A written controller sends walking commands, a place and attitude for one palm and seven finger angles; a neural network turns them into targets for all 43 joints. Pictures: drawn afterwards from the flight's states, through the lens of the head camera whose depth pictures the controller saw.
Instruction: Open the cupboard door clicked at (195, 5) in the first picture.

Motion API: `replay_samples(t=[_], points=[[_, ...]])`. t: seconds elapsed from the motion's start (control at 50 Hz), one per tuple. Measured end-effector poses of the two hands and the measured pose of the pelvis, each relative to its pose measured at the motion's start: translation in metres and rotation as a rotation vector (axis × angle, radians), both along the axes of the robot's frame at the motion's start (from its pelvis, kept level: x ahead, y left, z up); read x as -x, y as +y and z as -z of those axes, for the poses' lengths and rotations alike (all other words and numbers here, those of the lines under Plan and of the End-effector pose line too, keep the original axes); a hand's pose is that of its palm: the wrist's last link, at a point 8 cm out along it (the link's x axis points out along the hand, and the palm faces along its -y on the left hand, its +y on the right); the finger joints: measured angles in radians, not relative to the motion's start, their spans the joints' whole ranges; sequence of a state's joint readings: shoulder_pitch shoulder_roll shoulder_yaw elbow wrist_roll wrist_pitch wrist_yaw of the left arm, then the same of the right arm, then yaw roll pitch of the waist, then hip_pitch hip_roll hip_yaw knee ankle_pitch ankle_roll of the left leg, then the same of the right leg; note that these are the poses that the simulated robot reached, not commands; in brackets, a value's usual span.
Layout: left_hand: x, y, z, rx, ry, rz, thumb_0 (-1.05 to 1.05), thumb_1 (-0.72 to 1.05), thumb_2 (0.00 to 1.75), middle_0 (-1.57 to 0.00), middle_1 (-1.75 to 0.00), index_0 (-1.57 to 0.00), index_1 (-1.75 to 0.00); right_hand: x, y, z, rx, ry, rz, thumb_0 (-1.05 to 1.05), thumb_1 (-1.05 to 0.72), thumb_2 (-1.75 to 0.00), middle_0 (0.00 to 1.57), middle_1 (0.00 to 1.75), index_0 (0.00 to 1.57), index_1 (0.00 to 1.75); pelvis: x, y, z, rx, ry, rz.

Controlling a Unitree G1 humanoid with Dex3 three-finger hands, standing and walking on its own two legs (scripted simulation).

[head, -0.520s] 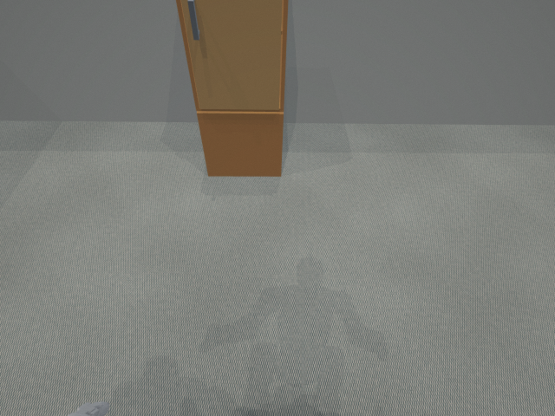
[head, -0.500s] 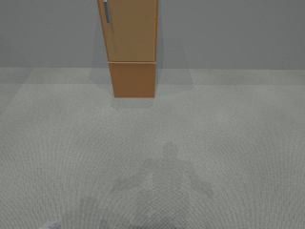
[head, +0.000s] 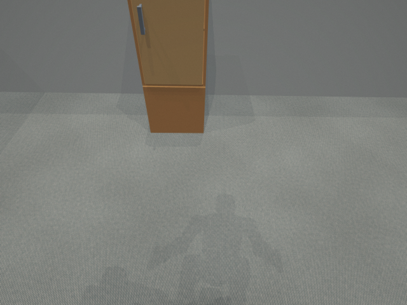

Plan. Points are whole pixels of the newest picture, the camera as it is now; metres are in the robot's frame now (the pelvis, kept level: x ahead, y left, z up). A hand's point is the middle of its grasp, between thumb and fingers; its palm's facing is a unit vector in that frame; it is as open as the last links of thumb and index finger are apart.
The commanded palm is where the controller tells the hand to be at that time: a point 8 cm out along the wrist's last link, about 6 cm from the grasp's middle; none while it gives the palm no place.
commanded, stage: stand and wait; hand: left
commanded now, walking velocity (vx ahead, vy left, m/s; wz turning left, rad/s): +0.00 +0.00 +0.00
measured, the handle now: (141, 19) +1.31 +0.37 +0.02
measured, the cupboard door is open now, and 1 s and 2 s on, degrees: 0 0 0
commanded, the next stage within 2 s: look at it before walking up in 0.30 s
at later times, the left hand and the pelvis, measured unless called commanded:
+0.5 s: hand out of the picture +0.07 +0.24 -0.15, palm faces -0.03 -0.94 -0.33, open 7.3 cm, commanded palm none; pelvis -0.01 -0.01 +0.00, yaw +0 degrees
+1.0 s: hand out of the picture +0.06 +0.24 -0.15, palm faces -0.03 -0.94 -0.34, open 7.3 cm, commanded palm none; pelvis -0.01 -0.01 +0.00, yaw +0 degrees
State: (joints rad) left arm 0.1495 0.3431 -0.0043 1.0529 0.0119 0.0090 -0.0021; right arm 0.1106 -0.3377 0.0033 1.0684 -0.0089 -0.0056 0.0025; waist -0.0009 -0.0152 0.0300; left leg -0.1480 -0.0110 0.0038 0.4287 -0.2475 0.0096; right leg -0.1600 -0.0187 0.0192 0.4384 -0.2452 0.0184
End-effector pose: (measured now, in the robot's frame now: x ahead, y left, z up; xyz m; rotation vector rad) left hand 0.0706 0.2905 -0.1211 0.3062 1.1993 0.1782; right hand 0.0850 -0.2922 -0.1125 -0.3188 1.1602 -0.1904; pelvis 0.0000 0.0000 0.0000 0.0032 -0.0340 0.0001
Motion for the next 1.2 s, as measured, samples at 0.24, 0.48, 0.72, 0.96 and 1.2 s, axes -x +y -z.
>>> replay_samples(t=[0.24,0.48,0.72,0.96,1.2], points=[[0.012,0.001,-0.003,-0.014,0.024,0.0,0.01,0.91,0.89,-0.2,-0.29,-0.21,-0.3,0.03,-0.005,0.005,-0.008,0.062,0.024,0.01,-0.91,-0.89,0.2,0.3,0.2,0.3,0.008,-0.003,-0.002,-0.001,-0.001,0.002],[0.008,-0.005,-0.004,-0.006,0.002,0.008,0.01,0.91,0.89,-0.2,-0.29,-0.21,-0.3,0.029,-0.003,0.006,-0.02,0.049,0.021,0.01,-0.91,-0.89,0.2,0.3,0.2,0.3,0.011,-0.005,-0.002,-0.002,-0.002,0.002],[0.01,-0.007,-0.004,-0.003,0.01,0.007,0.01,0.91,0.89,-0.2,-0.3,-0.21,-0.3,0.023,-0.006,0.003,-0.016,0.037,0.016,0.01,-0.91,-0.89,0.2,0.3,0.2,0.3,0.011,-0.007,-0.003,-0.002,0.001,0.004],[0.012,-0.006,-0.004,-0.011,0.024,0.002,0.01,0.91,0.89,-0.2,-0.29,-0.21,-0.3,0.021,-0.009,0.003,-0.013,0.041,0.018,0.01,-0.91,-0.89,0.2,0.3,0.2,0.3,0.008,-0.008,-0.004,-0.002,0.0,0.006],[0.024,-0.022,0.01,0.045,0.039,-0.05,0.0,0.91,0.9,-0.2,-0.29,-0.21,-0.3,0.032,0.013,0.017,-0.05,0.113,0.006,0.01,-0.91,-0.89,0.2,0.3,0.19,0.3,-0.007,-0.006,0.002,0.011,0.016,-0.031]])
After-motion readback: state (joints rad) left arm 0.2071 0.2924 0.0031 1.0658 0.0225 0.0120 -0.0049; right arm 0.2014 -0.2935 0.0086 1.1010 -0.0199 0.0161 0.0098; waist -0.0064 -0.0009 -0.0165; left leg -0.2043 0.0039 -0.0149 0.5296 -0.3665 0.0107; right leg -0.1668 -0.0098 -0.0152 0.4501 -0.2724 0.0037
